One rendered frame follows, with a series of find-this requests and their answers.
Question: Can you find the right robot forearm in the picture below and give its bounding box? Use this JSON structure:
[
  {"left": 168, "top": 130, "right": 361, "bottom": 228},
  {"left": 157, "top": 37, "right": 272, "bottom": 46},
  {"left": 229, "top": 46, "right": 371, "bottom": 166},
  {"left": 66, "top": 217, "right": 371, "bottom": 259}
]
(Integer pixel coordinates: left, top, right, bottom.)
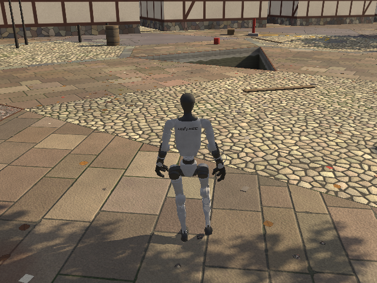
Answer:
[{"left": 211, "top": 142, "right": 224, "bottom": 169}]

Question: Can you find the humanoid robot torso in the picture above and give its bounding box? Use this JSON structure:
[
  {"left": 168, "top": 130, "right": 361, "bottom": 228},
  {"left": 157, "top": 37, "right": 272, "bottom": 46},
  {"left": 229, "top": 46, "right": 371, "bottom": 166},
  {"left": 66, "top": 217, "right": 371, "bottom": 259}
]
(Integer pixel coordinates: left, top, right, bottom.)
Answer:
[{"left": 174, "top": 116, "right": 202, "bottom": 177}]

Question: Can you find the robot right upper arm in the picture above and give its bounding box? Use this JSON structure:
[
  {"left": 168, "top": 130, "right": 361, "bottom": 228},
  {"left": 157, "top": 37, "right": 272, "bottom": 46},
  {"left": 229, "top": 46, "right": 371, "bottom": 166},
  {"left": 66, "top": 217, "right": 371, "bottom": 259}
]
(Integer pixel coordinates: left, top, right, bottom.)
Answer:
[{"left": 200, "top": 119, "right": 217, "bottom": 152}]

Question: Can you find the right robot hand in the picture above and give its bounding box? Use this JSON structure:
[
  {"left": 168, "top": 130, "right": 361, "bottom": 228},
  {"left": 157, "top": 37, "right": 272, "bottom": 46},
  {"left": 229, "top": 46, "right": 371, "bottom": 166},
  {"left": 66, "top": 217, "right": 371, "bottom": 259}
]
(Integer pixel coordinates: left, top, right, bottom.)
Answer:
[{"left": 212, "top": 167, "right": 226, "bottom": 182}]

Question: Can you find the left robot forearm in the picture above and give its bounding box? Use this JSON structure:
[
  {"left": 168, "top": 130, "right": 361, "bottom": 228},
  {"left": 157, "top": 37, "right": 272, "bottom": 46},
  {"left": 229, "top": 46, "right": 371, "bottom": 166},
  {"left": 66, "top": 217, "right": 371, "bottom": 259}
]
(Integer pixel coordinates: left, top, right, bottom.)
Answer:
[{"left": 156, "top": 143, "right": 167, "bottom": 167}]

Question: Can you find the robot left upper arm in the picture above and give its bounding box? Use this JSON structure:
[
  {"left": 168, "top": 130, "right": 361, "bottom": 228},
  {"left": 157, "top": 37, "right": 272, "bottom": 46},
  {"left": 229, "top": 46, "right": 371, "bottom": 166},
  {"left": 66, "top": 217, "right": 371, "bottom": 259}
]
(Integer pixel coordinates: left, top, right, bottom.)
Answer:
[{"left": 161, "top": 119, "right": 176, "bottom": 152}]

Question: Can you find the robot left shin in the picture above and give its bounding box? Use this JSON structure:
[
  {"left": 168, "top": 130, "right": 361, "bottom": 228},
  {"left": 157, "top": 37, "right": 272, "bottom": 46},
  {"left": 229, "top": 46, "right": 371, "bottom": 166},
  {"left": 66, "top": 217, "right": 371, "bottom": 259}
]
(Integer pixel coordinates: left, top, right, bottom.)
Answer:
[{"left": 176, "top": 196, "right": 187, "bottom": 233}]

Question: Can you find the left robot hand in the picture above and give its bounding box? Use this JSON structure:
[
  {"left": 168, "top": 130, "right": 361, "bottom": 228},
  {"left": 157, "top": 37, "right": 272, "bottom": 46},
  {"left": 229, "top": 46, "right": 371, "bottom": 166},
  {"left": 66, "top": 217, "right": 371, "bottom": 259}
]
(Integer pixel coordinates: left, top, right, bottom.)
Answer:
[{"left": 155, "top": 164, "right": 169, "bottom": 177}]

